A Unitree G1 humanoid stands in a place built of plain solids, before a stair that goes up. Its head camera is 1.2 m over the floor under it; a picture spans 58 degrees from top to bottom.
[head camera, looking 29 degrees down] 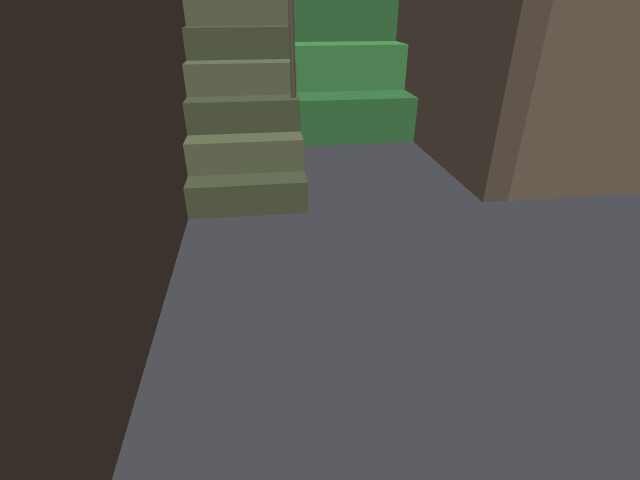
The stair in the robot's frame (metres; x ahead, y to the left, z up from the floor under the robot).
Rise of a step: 0.21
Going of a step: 0.21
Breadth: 0.76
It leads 8 degrees to the left of straight ahead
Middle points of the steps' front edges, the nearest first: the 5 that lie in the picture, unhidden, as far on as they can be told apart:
2.48 0.45 0.21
2.69 0.48 0.41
2.90 0.51 0.62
3.10 0.53 0.83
3.31 0.56 1.04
